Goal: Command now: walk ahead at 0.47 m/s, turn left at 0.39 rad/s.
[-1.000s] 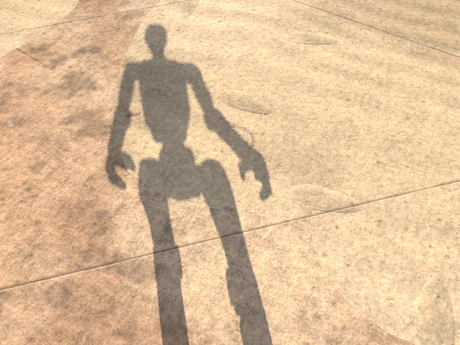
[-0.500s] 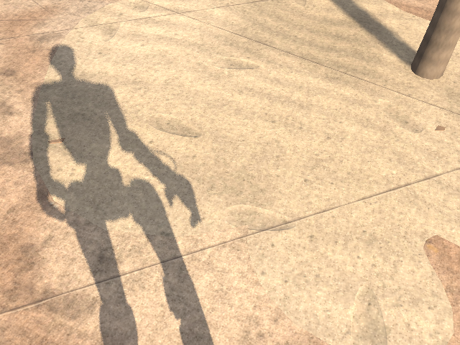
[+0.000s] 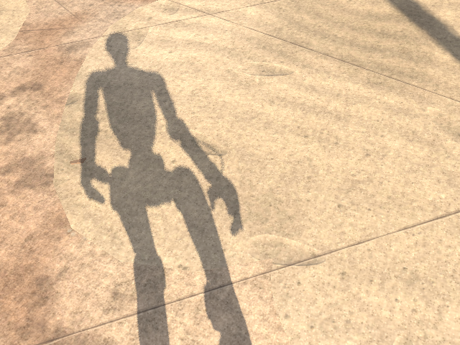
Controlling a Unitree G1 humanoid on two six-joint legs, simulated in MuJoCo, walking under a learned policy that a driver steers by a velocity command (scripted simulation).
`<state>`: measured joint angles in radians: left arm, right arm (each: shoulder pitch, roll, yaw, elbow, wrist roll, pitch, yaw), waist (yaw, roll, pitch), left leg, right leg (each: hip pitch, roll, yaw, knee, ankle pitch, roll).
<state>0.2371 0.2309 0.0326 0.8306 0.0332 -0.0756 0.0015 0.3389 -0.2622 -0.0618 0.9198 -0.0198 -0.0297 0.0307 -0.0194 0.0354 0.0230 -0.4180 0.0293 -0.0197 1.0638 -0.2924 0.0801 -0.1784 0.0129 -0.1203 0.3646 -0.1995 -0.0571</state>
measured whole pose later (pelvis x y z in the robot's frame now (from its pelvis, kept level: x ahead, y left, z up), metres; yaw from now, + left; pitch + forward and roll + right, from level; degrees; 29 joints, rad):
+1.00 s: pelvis +0.55 +0.11 -0.02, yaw +35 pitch +1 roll +0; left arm 0.11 0.26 0.03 0.72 0.04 -0.06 0.01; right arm 0.36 -0.31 -0.07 0.84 -0.01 -0.04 0.00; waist -0.07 0.02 0.05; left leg -0.28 -0.10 -0.10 1.11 -0.41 0.08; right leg -0.39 0.01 -0.05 0.56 -0.18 -0.04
